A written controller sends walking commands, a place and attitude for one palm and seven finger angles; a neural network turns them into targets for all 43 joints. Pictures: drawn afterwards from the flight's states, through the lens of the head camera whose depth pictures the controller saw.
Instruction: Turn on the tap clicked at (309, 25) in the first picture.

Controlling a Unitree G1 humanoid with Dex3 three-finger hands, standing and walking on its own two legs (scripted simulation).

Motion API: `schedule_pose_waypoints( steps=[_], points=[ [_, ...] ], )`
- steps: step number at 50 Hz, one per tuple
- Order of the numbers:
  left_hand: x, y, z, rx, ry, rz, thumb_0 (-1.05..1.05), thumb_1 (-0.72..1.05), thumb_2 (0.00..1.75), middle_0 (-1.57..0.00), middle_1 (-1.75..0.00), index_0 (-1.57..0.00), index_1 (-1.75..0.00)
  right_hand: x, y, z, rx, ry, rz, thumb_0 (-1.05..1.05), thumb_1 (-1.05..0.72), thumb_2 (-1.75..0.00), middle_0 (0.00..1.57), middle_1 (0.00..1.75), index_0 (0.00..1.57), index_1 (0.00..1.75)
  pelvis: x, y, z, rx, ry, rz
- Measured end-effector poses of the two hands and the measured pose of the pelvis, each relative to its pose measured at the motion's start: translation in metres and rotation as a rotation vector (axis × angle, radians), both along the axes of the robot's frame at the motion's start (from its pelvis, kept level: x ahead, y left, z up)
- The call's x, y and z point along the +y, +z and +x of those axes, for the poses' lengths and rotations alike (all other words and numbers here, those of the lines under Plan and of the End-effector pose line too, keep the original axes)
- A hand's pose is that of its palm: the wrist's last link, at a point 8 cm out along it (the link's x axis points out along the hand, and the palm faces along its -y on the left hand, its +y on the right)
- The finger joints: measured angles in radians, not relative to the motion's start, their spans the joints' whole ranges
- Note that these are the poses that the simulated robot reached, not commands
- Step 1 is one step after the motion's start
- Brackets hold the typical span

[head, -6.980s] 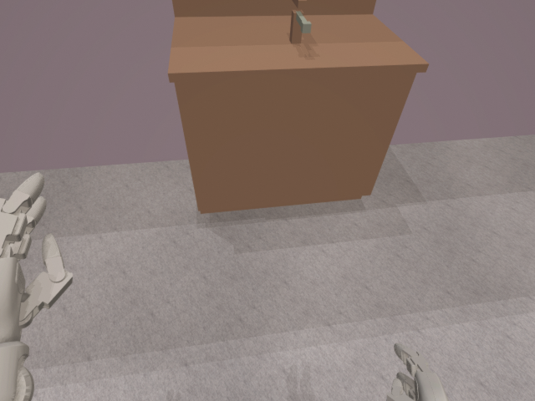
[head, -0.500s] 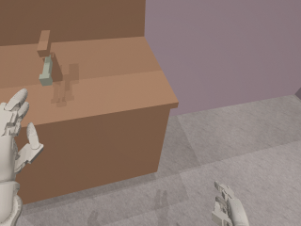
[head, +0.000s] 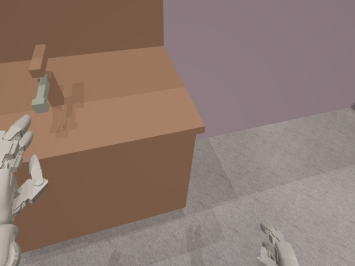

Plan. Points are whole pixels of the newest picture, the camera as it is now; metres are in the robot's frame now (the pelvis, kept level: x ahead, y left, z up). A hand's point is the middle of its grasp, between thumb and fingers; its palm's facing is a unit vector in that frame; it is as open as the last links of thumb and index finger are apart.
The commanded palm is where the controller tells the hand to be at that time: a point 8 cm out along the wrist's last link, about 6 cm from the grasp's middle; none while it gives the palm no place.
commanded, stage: shuffle to correct the standing spot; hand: left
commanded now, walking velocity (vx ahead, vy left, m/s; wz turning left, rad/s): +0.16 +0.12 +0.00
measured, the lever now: (40, 105) +0.45 +0.39 +0.10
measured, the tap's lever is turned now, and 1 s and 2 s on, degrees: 0 0 0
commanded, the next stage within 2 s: come to a stop and stand still in 0.94 s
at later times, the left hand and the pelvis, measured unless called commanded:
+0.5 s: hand (38, 157) +0.26 +0.28 +0.15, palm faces +0.43 -0.82 -0.38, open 7.4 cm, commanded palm +0.21 +0.31 +0.17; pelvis +0.05 +0.03 -0.03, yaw +0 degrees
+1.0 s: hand (48, 134) +0.31 +0.29 +0.15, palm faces +0.43 -0.82 -0.38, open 7.4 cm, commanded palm +0.26 +0.32 +0.17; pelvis +0.10 +0.04 -0.02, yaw +1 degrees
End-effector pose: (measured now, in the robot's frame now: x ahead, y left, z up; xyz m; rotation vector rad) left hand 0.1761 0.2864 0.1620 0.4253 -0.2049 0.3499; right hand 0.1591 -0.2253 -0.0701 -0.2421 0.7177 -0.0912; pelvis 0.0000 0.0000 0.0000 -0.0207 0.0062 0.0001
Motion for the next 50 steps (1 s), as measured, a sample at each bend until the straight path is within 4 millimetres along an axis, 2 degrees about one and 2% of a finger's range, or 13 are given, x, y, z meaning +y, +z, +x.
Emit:
schedule_pose_waypoints(
  steps=[11,19,25,29,34,39,41,43,46,50],
  points=[
    [0.013,0.002,0.026,-0.06,0.002,0.041,0.02,0.89,0.9,-0.21,-0.3,-0.21,-0.31,0.003,-0.012,0.024,-0.005,-0.033,0.001,0.01,-0.9,-0.9,0.2,0.3,0.2,0.3,0.011,-0.014,0.024,-0.004,0.003,0.018],
    [0.012,0.008,0.037,-0.106,-0.02,0.082,0.02,0.89,0.9,-0.21,-0.3,-0.21,-0.31,0.013,-0.024,0.039,0.011,-0.024,0.038,0.01,-0.9,-0.9,0.2,0.3,0.2,0.3,0.015,-0.022,0.038,-0.005,0.016,0.009],
    [0.031,0.002,0.043,-0.144,0.0,0.08,0.01,0.88,0.9,-0.21,-0.3,-0.21,-0.31,0.022,-0.031,0.047,0.044,-0.028,0.016,0.01,-0.9,-0.9,0.2,0.3,0.2,0.3,0.03,-0.029,0.047,-0.03,-0.005,0.029],
    [0.038,0.003,0.06,-0.104,0.013,0.068,0.02,0.88,0.9,-0.21,-0.3,-0.21,-0.31,0.035,-0.028,0.048,0.035,-0.054,0.05,0.01,-0.9,-0.9,0.2,0.29,0.2,0.3,0.035,-0.021,0.053,-0.034,-0.004,0.037],
    [0.027,0.016,0.074,-0.074,-0.039,0.087,0.02,0.89,0.9,-0.21,-0.3,-0.21,-0.31,0.045,-0.023,0.046,0.049,-0.057,0.085,0.01,-0.9,-0.9,0.2,0.3,0.2,0.3,0.036,-0.009,0.065,-0.013,-0.007,0.027],
    [0.02,0.025,0.082,-0.047,-0.057,0.168,0.02,0.89,0.9,-0.21,-0.3,-0.21,-0.31,0.04,-0.033,0.052,0.068,-0.058,0.085,0.01,-0.9,-0.9,0.2,0.3,0.2,0.3,0.033,-0.011,0.081,-0.012,-0.007,0.023],
    [0.022,0.024,0.084,-0.068,-0.041,0.211,0.01,0.88,0.9,-0.21,-0.3,-0.21,-0.31,0.034,-0.044,0.061,0.072,-0.044,0.074,0.01,-0.9,-0.9,0.2,0.3,0.2,0.3,0.03,-0.022,0.087,-0.013,0.016,0.024],
    [0.028,0.018,0.087,-0.084,-0.011,0.184,0.01,0.88,0.9,-0.22,-0.3,-0.21,-0.31,0.027,-0.051,0.069,0.095,-0.032,0.055,0.01,-0.9,-0.9,0.2,0.3,0.2,0.3,0.031,-0.026,0.088,-0.025,0.023,0.007],
    [0.035,0.007,0.09,-0.073,0.033,0.108,0.01,0.88,0.9,-0.21,-0.3,-0.21,-0.31,0.02,-0.047,0.078,0.12,-0.031,0.031,0.01,-0.9,-0.9,0.2,0.3,0.2,0.3,0.034,-0.022,0.092,-0.029,0.016,0.011],
    [0.037,0.003,0.096,-0.067,0.034,0.051,0.02,0.88,0.9,-0.21,-0.3,-0.21,-0.31,0.019,-0.029,0.092,0.106,-0.037,-0.019,0.01,-0.9,-0.9,0.2,0.3,0.2,0.3,0.04,-0.015,0.101,-0.025,0.014,0.041]
  ],
)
